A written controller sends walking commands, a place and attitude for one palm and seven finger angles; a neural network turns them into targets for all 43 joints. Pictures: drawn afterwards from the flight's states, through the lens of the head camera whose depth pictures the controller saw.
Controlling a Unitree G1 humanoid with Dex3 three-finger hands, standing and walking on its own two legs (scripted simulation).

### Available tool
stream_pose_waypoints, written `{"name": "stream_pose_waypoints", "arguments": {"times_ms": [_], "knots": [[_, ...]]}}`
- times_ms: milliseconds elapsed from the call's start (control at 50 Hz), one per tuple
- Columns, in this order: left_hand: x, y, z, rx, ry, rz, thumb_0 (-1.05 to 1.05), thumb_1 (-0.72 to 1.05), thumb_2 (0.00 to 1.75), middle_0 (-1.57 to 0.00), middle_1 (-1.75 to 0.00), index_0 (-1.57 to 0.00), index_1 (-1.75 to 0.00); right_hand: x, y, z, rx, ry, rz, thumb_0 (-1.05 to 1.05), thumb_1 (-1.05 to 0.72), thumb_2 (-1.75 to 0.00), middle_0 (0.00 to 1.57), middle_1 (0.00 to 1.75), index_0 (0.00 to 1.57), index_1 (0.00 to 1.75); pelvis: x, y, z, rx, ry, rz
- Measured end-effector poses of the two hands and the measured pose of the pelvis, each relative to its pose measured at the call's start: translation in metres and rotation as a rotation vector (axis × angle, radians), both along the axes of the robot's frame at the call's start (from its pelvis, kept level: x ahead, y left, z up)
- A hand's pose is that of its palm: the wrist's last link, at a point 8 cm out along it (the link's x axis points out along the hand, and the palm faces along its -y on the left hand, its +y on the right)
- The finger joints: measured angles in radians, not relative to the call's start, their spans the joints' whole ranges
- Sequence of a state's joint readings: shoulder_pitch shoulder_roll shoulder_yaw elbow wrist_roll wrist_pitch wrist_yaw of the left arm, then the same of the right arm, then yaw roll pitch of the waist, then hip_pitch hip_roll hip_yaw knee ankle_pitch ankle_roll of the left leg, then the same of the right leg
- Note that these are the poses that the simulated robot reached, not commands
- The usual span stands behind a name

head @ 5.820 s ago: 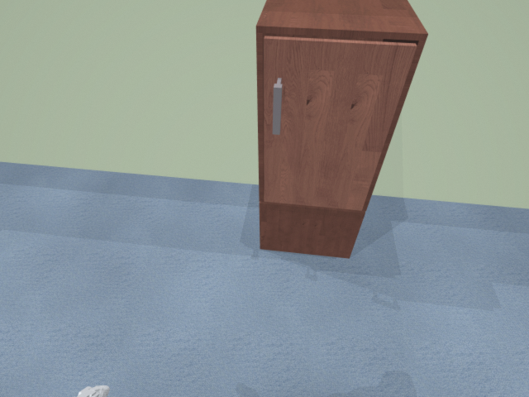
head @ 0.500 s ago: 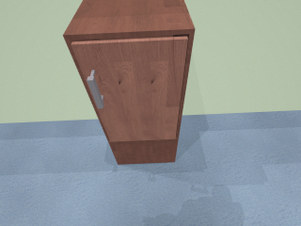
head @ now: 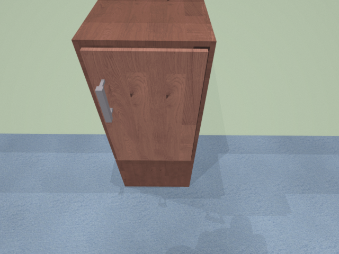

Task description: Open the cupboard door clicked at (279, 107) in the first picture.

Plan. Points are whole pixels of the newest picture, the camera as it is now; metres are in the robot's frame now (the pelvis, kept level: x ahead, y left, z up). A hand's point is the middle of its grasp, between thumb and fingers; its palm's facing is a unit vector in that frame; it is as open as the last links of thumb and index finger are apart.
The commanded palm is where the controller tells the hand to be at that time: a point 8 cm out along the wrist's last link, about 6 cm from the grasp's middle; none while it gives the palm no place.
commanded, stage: look again from close up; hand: left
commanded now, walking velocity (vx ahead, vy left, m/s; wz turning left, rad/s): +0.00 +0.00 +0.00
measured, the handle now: (105, 101) +0.57 +0.25 +0.00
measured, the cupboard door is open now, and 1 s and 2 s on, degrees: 0 0 0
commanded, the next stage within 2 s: raise the hand with hooked fingers in 0.52 s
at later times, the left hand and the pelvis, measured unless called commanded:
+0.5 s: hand out of the picture +0.03 +0.23 -0.18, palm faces +0.01 -0.98 -0.20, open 7.3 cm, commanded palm none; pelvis +0.01 +0.06 +0.00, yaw -2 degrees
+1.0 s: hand (76, 233) +0.17 +0.23 -0.04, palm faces +0.03 -1.00 +0.03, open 8.3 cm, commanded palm +0.13 +0.30 -0.05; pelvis -0.04 +0.05 -0.07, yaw +0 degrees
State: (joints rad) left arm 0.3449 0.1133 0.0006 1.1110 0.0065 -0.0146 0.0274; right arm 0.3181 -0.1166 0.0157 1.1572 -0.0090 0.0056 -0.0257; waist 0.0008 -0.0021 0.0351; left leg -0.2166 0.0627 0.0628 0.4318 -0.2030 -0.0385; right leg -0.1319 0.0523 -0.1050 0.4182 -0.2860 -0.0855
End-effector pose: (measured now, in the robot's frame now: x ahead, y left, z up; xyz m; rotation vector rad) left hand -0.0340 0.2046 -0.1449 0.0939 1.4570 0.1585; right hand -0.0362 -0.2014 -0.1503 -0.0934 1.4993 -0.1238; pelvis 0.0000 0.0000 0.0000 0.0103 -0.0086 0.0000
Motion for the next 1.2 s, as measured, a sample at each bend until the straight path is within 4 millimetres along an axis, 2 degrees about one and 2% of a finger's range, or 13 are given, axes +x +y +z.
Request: {"name": "stream_pose_waypoints", "arguments": {"times_ms": [140, 320, 480, 640, 680, 740, 800, 860, 940, 1040, 1080, 1140, 1200], "knots": [[-0.002, -0.001, 0.0, -0.008, 0.009, -0.026, 0.0, 0.91, 0.9, -0.2, -0.3, -0.2, -0.3, 0.026, -0.002, -0.002, -0.03, -0.064, -0.015, 0.01, -0.93, -0.9, 0.2, 0.29, 0.2, 0.3, 0.003, 0.012, -0.002, -0.024, 0.019, -0.024], [0.035, 0.043, -0.008, 0.022, -0.077, -0.036, 0.0, 0.92, 0.9, -0.2, -0.3, -0.2, -0.3, 0.053, 0.016, 0.001, -0.071, -0.17, 0.008, 0.02, -0.95, -0.9, 0.2, 0.29, 0.2, 0.3, 0.01, 0.039, -0.007, -0.02, 0.003, -0.022], [0.06, 0.076, -0.003, 0.048, -0.128, -0.065, 0.0, 0.92, 0.9, -0.2, -0.3, -0.19, -0.3, 0.048, 0.034, 0.003, -0.07, -0.164, 0.015, 0.01, -0.95, -0.9, 0.2, 0.29, 0.2, 0.3, 0.01, 0.056, -0.005, -0.014, -0.002, -0.031], [0.057, 0.085, -0.004, 0.041, -0.1, -0.08, 0.0, 0.92, 0.9, -0.2, -0.3, -0.19, -0.3, 0.032, 0.052, 0.003, -0.052, -0.108, 0.011, 0.01, -0.93, -0.9, 0.2, 0.29, 0.2, 0.3, 0.008, 0.068, -0.004, -0.016, 0.007, -0.032], [0.081, 0.093, 0.015, 0.061, -0.25, 0.003, 0.01, 0.92, 0.9, -0.2, -0.3, -0.2, -0.3, 0.036, 0.049, 0.009, -0.074, -0.182, 0.004, 0.02, -0.94, -0.9, 0.2, 0.3, 0.2, 0.3, 0.006, 0.07, -0.004, -0.013, 0.017, -0.031], [0.141, 0.103, 0.072, 0.137, -0.647, 0.013, 0.02, 0.91, 0.89, -0.2, -0.31, -0.2, -0.31, 0.056, 0.039, 0.019, -0.109, -0.375, 0.002, 0.02, -0.94, -0.9, 0.21, 0.3, 0.21, 0.3, 0.002, 0.07, -0.006, 0.01, 0.035, -0.022], [0.196, 0.098, 0.122, 0.133, -0.998, -0.018, 0.02, 0.88, 0.87, -0.2, -0.33, -0.2, -0.33, 0.086, 0.027, 0.023, -0.122, -0.55, 0.032, 0.02, -0.93, -0.9, 0.2, 0.3, 0.2, 0.3, -0.008, 0.07, -0.014, 0.02, 0.055, 0.01], [0.225, 0.089, 0.15, 0.062, -1.273, -0.058, 0.01, 0.82, 0.85, -0.2, -0.36, -0.2, -0.36, 0.12, 0.014, 0.028, -0.14, -0.694, 0.067, 0.02, -0.92, -0.9, 0.2, 0.3, 0.2, 0.3, -0.017, 0.068, -0.026, 0.005, 0.107, 0.004], [0.214, 0.077, 0.138, -0.071, -1.491, -0.116, 0.0, 0.74, 0.82, -0.21, -0.41, -0.21, -0.42, 0.163, -0.001, 0.04, -0.171, -0.857, 0.121, 0.01, -0.92, -0.9, 0.2, 0.3, 0.2, 0.3, -0.029, 0.056, -0.052, 0.007, 0.175, -0.016], [0.16, 0.084, 0.079, -0.069, -1.352, -0.077, 0.0, 0.62, 0.77, -0.22, -0.49, -0.22, -0.49, 0.208, -0.008, 0.047, -0.193, -0.984, 0.241, 0.01, -0.91, -0.9, 0.2, 0.3, 0.2, 0.3, -0.04, 0.044, -0.082, -0.004, 0.219, 0.003], [0.14, 0.093, 0.069, -0.014, -1.3, -0.035, 0.01, 0.57, 0.75, -0.23, -0.52, -0.22, -0.52, 0.22, -0.005, 0.044, -0.188, -1.008, 0.275, 0.01, -0.91, -0.9, 0.2, 0.29, 0.2, 0.3, -0.043, 0.04, -0.089, -0.017, 0.227, 0.016], [0.129, 0.105, 0.082, 0.089, -1.364, -0.006, 0.01, 0.5, 0.72, -0.23, -0.56, -0.23, -0.56, 0.228, 0.006, 0.034, -0.166, -1.011, 0.311, 0.01, -0.91, -0.9, 0.2, 0.29, 0.2, 0.3, -0.045, 0.034, -0.095, -0.037, 0.237, 0.034], [0.14, 0.103, 0.112, 0.121, -1.521, -0.056, 0.01, 0.43, 0.69, -0.23, -0.6, -0.23, -0.61, 0.225, 0.018, 0.019, -0.122, -0.986, 0.326, 0.01, -0.91, -0.9, 0.2, 0.29, 0.2, 0.3, -0.046, 0.03, -0.099, -0.058, 0.24, 0.048]]}}
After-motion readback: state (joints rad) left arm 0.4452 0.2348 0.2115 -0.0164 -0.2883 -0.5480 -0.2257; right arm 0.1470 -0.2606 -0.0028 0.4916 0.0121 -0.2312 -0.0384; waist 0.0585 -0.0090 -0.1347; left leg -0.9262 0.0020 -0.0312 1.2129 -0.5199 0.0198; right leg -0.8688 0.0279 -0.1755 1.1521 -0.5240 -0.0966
